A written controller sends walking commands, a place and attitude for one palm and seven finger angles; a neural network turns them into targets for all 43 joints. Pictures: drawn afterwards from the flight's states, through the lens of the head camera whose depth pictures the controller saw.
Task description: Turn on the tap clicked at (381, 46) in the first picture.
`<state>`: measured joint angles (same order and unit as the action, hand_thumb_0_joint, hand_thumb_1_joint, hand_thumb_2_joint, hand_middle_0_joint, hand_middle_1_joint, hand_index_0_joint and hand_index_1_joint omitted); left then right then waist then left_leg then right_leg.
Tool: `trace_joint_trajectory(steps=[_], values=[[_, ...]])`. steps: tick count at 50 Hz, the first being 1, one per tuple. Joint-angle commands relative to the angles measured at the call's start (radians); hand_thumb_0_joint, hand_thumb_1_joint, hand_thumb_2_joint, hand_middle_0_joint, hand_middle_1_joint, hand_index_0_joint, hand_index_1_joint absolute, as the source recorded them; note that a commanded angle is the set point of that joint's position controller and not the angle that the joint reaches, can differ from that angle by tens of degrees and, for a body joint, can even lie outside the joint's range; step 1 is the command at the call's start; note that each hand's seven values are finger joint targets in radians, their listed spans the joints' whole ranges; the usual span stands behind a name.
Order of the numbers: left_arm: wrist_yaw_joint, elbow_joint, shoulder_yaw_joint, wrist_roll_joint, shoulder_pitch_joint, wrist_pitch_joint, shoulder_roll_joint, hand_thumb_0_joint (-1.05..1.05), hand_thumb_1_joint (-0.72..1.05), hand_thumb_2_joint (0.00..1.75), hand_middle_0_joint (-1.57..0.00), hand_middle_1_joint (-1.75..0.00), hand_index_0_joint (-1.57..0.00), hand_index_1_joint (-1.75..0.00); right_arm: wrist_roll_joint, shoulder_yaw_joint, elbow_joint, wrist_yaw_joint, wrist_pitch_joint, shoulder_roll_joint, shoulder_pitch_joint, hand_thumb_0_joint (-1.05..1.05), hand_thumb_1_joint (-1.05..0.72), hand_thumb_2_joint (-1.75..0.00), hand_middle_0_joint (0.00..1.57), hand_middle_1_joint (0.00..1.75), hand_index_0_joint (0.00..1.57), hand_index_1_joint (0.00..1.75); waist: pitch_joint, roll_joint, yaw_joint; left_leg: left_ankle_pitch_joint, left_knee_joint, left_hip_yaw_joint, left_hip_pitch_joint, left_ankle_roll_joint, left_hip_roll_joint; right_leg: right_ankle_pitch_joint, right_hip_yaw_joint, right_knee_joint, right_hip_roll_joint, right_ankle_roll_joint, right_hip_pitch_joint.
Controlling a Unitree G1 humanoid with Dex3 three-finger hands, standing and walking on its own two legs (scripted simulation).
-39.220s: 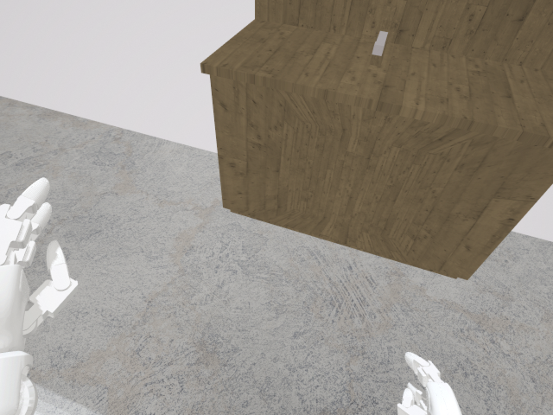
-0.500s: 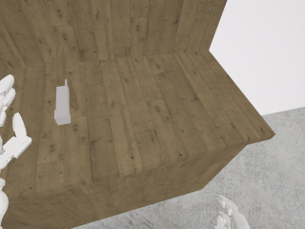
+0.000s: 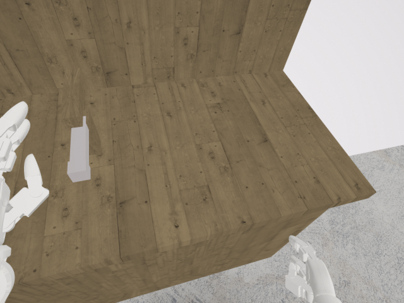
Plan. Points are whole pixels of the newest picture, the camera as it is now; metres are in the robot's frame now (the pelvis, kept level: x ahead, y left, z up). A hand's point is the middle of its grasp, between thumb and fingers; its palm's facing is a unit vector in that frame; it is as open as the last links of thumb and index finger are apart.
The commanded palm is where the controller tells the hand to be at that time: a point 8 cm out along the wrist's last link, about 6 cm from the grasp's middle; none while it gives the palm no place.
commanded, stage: come to a stop and stand still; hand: left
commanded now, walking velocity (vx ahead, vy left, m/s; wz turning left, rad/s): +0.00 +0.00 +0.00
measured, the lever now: (79, 170) +0.29 +0.25 +0.10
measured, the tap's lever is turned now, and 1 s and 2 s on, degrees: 0 0 0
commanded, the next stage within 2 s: look again from close up in 0.22 s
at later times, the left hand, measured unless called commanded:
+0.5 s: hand (55, 201) +0.21 +0.23 +0.16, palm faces +0.37 -0.85 -0.38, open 7.4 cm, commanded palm +0.15 +0.26 +0.18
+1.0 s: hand (65, 213) +0.20 +0.21 +0.16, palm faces +0.35 -0.85 -0.40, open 7.4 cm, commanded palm +0.14 +0.24 +0.18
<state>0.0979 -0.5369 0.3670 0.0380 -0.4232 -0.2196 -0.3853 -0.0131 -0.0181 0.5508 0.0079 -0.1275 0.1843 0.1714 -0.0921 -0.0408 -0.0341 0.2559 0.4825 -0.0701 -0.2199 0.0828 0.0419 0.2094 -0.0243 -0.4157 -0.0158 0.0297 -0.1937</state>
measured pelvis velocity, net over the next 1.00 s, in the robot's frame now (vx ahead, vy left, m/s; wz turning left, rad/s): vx -0.03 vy -0.04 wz -0.01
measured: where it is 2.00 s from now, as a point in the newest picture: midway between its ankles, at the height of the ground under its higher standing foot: outside the picture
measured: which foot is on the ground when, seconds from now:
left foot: down 0.00-1.00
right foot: down 0.00-1.00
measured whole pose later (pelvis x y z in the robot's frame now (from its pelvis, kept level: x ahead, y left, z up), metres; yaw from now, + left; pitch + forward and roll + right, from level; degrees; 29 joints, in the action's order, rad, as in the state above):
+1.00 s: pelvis -0.03 -0.04 +0.00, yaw -1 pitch +0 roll +0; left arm 0.09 -0.52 0.38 0.06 -0.43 -0.21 -0.38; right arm -0.01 -0.02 0.53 0.02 -0.12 0.17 0.17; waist -0.11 -0.03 -0.04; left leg 0.21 0.48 -0.07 -0.27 0.04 0.01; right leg 0.19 -0.03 -0.46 0.02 -0.02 -0.27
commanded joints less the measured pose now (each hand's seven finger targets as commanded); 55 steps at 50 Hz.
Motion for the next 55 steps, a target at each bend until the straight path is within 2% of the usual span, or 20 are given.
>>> trace_joint_trajectory(steps=[1,5,9,10,14,15,19,20,24,25,29,30,34,35,39,42,45,48,53,55], values=[[0.022,-0.141,0.104,0.013,0.029,-0.046,-0.138,0.0,0.9,0.9,-0.2,-0.3,-0.2,-0.3,-0.009,0.062,-0.147,0.023,-0.023,0.142,-0.038,0.0,-0.9,-0.9,0.2,0.3,0.2,0.3,0.207,0.093,0.019,-0.336,-0.089,0.128,0.048,-0.116,-0.15,-0.241,0.03,0.027,-0.048,-0.055,0.098],[0.021,-0.102,0.07,0.015,0.035,-0.038,-0.107,0.0,0.9,0.9,-0.2,-0.3,-0.2,-0.3,-0.005,0.054,-0.14,0.032,-0.014,0.147,-0.051,0.0,-0.9,-0.9,0.2,0.3,0.2,0.3,0.194,0.067,0.019,-0.212,-0.102,0.122,0.036,-0.087,-0.134,-0.22,0.052,0.056,-0.057,-0.055,0.076],[0.033,-0.183,0.094,0.004,0.088,-0.039,-0.157,0.0,0.9,0.9,-0.2,-0.3,-0.2,-0.3,-0.011,0.053,-0.144,0.04,-0.023,0.144,-0.083,0.0,-0.9,-0.9,0.2,0.3,0.2,0.3,0.2,0.107,0.015,-0.161,-0.117,0.126,0.043,-0.078,-0.135,-0.189,0.067,0.051,-0.059,-0.055,0.076],[0.028,-0.157,0.055,0.01,0.075,-0.041,-0.113,0.0,0.9,0.9,-0.2,-0.3,-0.2,-0.3,-0.003,0.049,-0.14,0.04,-0.02,0.143,-0.068,0.0,-0.9,-0.9,0.2,0.3,0.2,0.3,0.194,0.102,0.016,-0.141,-0.124,0.131,0.033,-0.07,-0.132,-0.172,0.06,0.06,-0.058,-0.056,0.075],[0.041,-0.192,0.118,0.003,0.068,-0.041,-0.178,0.0,0.9,0.9,-0.2,-0.3,-0.2,-0.3,-0.009,0.055,-0.141,0.043,-0.028,0.144,-0.079,0.0,-0.9,-0.9,0.2,0.3,0.2,0.3,0.2,0.104,0.011,-0.14,-0.122,0.133,0.027,-0.072,-0.131,-0.172,0.072,0.053,-0.06,-0.058,0.089],[0.035,-0.164,0.08,0.011,0.052,-0.044,-0.131,0.0,0.9,0.9,-0.2,-0.3,-0.2,-0.3,-0.001,0.05,-0.139,0.043,-0.024,0.142,-0.066,0.0,-0.9,-0.9,0.2,0.3,0.2,0.3,0.202,0.098,0.012,-0.138,-0.123,0.133,0.024,-0.066,-0.127,-0.169,0.062,0.061,-0.058,-0.058,0.089],[0.037,-0.14,0.126,0.011,0.007,-0.036,-0.166,0.0,0.9,0.9,-0.2,-0.3,-0.2,-0.3,-0.01,0.056,-0.14,0.043,-0.023,0.141,-0.072,0.0,-0.9,-0.9,0.2,0.3,0.2,0.3,0.197,0.086,0.013,-0.156,-0.119,0.132,0.033,-0.071,-0.13,-0.183,0.074,0.065,-0.061,-0.058,0.082],[0.028,-0.108,0.082,0.018,-0.001,-0.036,-0.117,0.0,0.9,0.9,-0.2,-0.3,-0.2,-0.3,-0.003,0.052,-0.137,0.042,-0.016,0.144,-0.057,0.0,-0.9,-0.9,0.2,0.3,0.2,0.3,0.196,0.063,0.016,-0.146,-0.123,0.133,0.025,-0.066,-0.129,-0.172,0.065,0.074,-0.057,-0.057,0.081],[0.03,-0.11,0.097,0.012,0.019,-0.028,-0.141,0.0,0.9,0.9,-0.2,-0.3,-0.2,-0.3,-0.013,0.055,-0.139,0.043,-0.018,0.145,-0.075,0.0,-0.9,-0.9,0.2,0.3,0.2,0.3,0.168,0.077,0.017,-0.099,-0.135,0.132,0.014,-0.065,-0.134,-0.134,0.075,0.084,-0.058,-0.054,0.061],[0.023,-0.082,0.063,0.016,0.016,-0.031,-0.108,0.0,0.9,0.9,-0.2,-0.3,-0.2,-0.3,-0.005,0.051,-0.133,0.043,-0.014,0.148,-0.061,0.0,-0.9,-0.9,0.2,0.3,0.2,0.3,0.164,0.073,0.018,-0.079,-0.141,0.136,0.007,-0.058,-0.131,-0.113,0.066,0.095,-0.053,-0.053,0.054],[0.031,-0.157,0.092,0.008,0.063,-0.03,-0.157,0.0,0.9,0.9,-0.2,-0.3,-0.2,-0.3,-0.012,0.055,-0.138,0.045,-0.022,0.148,-0.079,0.0,-0.9,-0.9,0.2,0.3,0.2,0.3,0.179,0.092,0.017,-0.101,-0.139,0.14,0.016,-0.062,-0.13,-0.133,0.075,0.08,-0.056,-0.056,0.069],[0.026,-0.137,0.059,0.012,0.063,-0.035,-0.122,0.0,0.9,0.9,-0.2,-0.3,-0.2,-0.3,-0.002,0.05,-0.134,0.045,-0.02,0.15,-0.068,0.0,-0.9,-0.9,0.2,0.3,0.2,0.3,0.181,0.089,0.017,-0.091,-0.149,0.144,0.01,-0.059,-0.128,-0.12,0.065,0.082,-0.049,-0.055,0.072],[0.035,-0.177,0.104,0.008,0.057,-0.033,-0.17,0.0,0.9,0.9,-0.2,-0.3,-0.2,-0.3,-0.01,0.051,-0.14,0.046,-0.028,0.141,-0.08,0.0,-0.9,-0.9,0.2,0.3,0.2,0.3,0.185,0.1,0.013,-0.105,-0.143,0.144,0.021,-0.063,-0.131,-0.138,0.069,0.072,-0.053,-0.055,0.077],[0.029,-0.165,0.069,0.014,0.064,-0.038,-0.131,0.0,0.9,0.9,-0.2,-0.3,-0.2,-0.3,-0.002,0.048,-0.135,0.046,-0.024,0.144,-0.066,0.0,-0.9,-0.9,0.2,0.3,0.2,0.3,0.177,0.107,0.016,-0.104,-0.158,0.15,0.014,-0.064,-0.133,-0.128,0.059,0.078,-0.041,-0.054,0.072],[0.031,-0.17,0.112,0.019,0.048,-0.041,-0.166,0.0,0.9,0.9,-0.2,-0.3,-0.2,-0.3,-0.01,0.048,-0.149,0.047,-0.027,0.134,-0.075,0.0,-0.9,-0.9,0.2,0.3,0.2,0.3,0.149,0.111,0.011,-0.178,-0.165,0.158,0.01,-0.081,-0.17,-0.157,0.052,0.043,-0.028,-0.046,0.049],[0.02,-0.162,0.097,0.024,0.052,-0.052,-0.143,0.0,0.9,0.9,-0.2,-0.3,-0.2,-0.3,-0.003,0.057,-0.157,0.042,-0.027,0.138,-0.05,0.0,-0.9,-0.9,0.2,0.3,0.2,0.3,0.161,0.145,0.008,-0.209,-0.173,0.176,-0.015,-0.078,-0.211,-0.14,0.043,-0.004,-0.021,-0.047,0.06],[0.009,-0.152,0.078,0.027,0.032,-0.053,-0.118,0.0,0.9,0.9,-0.2,-0.3,-0.2,-0.3,0.002,0.05,-0.157,0.032,-0.023,0.133,-0.052,0.0,-0.9,-0.9,0.2,0.3,0.2,0.3,0.175,0.147,0.007,-0.212,-0.177,0.176,-0.032,-0.061,-0.239,-0.081,0.028,-0.04,-0.013,-0.041,0.045],[0.004,-0.23,0.113,0.022,0.03,-0.076,-0.153,0.0,0.9,0.9,-0.2,-0.3,-0.2,-0.3,0.009,0.066,-0.171,0.029,-0.043,0.131,-0.039,0.0,-0.9,-0.9,0.2,0.3,0.2,0.3,0.185,0.186,0.003,-0.298,-0.134,0.197,-0.029,-0.053,-0.291,-0.042,0.031,-0.079,-0.025,-0.054,0.017],[-0.011,-0.27,0.154,0.023,0.0,-0.107,-0.179,0.0,0.9,0.9,-0.2,-0.3,-0.2,-0.3,0.02,0.078,-0.162,0.025,-0.068,0.128,-0.025,0.0,-0.9,-0.9,0.2,0.3,0.2,0.3,0.208,0.183,0.004,-0.366,-0.054,0.205,-0.05,-0.033,-0.319,-0.03,0.031,-0.086,-0.031,-0.072,0.01],[-0.014,-0.267,0.16,0.029,-0.026,-0.112,-0.175,0.0,0.9,0.9,-0.2,-0.3,-0.2,-0.3,0.027,0.074,-0.153,0.026,-0.063,0.127,-0.029,0.0,-0.9,-0.9,0.2,0.3,0.2,0.3,0.235,0.152,0.007,-0.328,-0.013,0.182,-0.063,-0.03,-0.292,-0.094,0.043,-0.06,-0.037,-0.073,0.021]])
